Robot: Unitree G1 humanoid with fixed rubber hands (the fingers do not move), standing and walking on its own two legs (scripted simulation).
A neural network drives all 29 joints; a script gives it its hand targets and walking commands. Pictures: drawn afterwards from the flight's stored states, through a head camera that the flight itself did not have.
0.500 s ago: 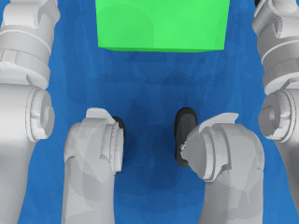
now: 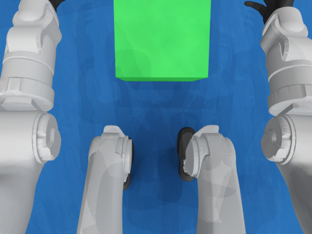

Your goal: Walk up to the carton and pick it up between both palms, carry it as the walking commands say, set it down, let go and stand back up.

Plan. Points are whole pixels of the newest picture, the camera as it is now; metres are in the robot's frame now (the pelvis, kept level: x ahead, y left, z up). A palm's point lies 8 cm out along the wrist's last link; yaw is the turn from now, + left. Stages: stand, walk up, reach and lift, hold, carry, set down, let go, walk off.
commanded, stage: set down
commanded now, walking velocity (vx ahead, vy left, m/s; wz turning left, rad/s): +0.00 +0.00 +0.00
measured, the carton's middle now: (160, 34) +0.57 -0.02 -0.34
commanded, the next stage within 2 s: let go in 0.92 s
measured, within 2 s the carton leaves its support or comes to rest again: neither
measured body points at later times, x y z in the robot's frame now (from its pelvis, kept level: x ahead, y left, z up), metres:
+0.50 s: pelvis +0.02 +0.00 +0.13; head +0.35 -0.01 +0.44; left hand +0.58 +0.21 +0.03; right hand +0.57 -0.23 +0.03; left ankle +0.09 +0.12 -0.40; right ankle +0.12 -0.12 -0.40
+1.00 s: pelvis +0.04 +0.00 +0.23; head +0.36 -0.01 +0.56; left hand +0.57 +0.21 +0.12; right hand +0.56 -0.23 +0.12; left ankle +0.09 +0.12 -0.40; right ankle +0.12 -0.12 -0.40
